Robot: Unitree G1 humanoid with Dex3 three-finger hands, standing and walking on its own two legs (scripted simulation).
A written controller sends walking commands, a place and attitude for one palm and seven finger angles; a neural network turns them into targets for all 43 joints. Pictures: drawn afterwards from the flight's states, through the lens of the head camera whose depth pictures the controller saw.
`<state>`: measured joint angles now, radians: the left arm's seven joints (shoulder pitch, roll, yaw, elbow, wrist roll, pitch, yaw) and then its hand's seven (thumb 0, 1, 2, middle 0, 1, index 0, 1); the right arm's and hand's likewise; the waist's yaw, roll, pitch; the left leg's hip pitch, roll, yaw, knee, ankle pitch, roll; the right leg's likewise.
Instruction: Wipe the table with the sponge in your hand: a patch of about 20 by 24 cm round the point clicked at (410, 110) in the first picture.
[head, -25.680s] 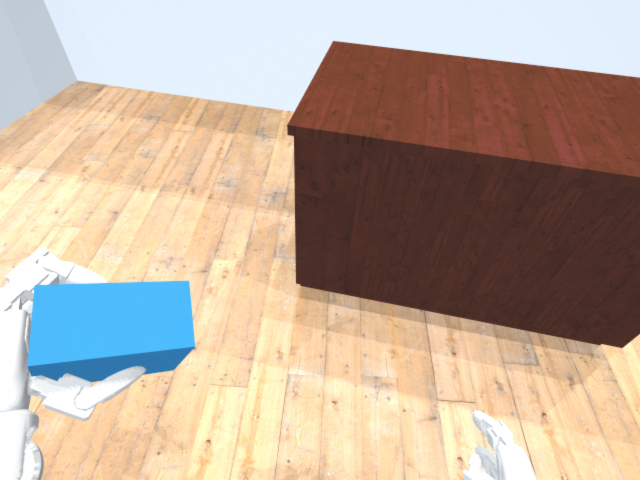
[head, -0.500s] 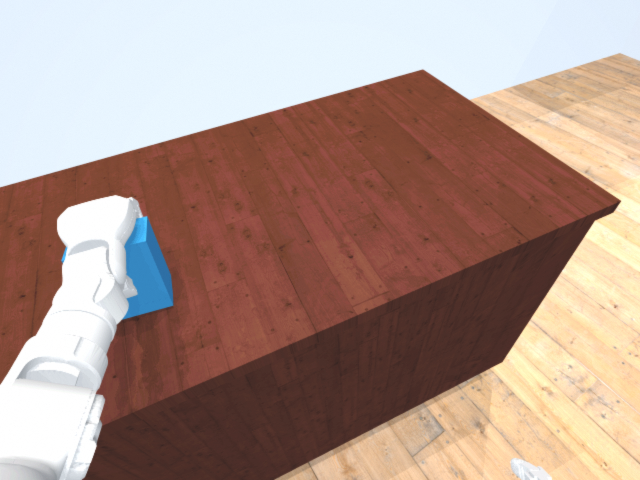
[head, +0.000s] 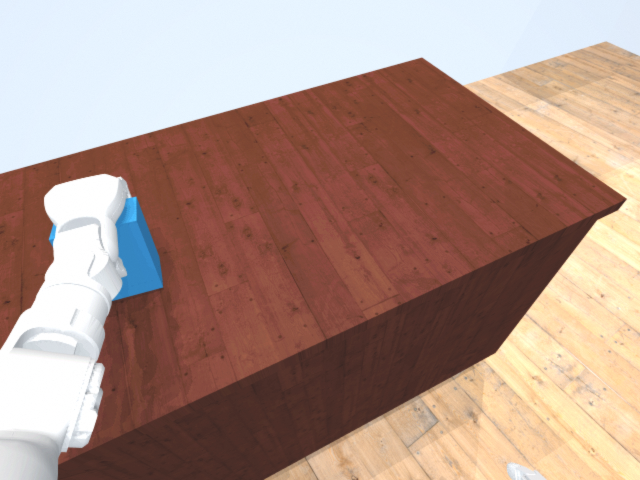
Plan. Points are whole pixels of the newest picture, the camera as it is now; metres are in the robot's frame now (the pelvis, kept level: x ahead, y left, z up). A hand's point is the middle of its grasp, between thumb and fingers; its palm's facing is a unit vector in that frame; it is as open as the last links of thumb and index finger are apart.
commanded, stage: wipe forward along the third lane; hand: left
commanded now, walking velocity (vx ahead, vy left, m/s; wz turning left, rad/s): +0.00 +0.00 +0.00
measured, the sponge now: (117, 262) +0.40 +0.31 +0.03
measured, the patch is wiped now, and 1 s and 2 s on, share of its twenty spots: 1.00 1.00 1.00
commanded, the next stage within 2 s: wipe back along the third lane in 0.02 s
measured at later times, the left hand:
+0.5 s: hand (102, 234) +0.42 +0.31 +0.08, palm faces +0.00 +0.00 -1.00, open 10.5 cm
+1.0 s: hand (107, 256) +0.37 +0.29 +0.08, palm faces +0.07 -0.05 -1.00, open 10.5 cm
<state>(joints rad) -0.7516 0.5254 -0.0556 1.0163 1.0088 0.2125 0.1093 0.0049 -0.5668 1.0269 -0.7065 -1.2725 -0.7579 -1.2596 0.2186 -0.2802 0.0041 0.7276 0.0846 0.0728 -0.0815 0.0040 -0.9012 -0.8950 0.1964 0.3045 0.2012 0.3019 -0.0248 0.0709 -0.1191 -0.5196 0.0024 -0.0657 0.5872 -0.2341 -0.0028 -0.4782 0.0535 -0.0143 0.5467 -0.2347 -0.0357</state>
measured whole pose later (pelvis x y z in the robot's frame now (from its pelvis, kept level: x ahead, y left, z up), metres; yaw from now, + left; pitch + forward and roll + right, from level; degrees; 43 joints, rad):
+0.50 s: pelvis +0.02 +0.03 +0.01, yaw +0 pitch +8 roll -1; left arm -0.62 0.43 -0.14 0.83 0.96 0.36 0.22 0.01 -0.53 1.02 -0.67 -1.30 -0.72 -1.29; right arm 0.20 -0.25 0.01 0.74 0.10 0.11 -0.05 0.01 -0.90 -0.90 0.20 0.30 0.20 0.30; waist 0.01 0.06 -0.13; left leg -0.43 -0.03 -0.04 0.54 -0.25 0.03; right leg -0.38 0.02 0.01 0.49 -0.24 0.00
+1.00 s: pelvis +0.06 +0.03 +0.01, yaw +1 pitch +4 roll -1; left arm -0.24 0.37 -0.25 0.22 0.98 0.59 0.13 0.00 -0.49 1.00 -0.62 -1.32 -0.67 -1.33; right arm 0.05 -0.26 0.04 0.64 0.09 0.16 0.00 0.00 -0.90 -0.90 0.20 0.30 0.21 0.32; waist 0.07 0.08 -0.11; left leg -0.28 -0.04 -0.05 0.52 -0.31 0.04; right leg -0.22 0.01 0.00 0.46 -0.30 0.00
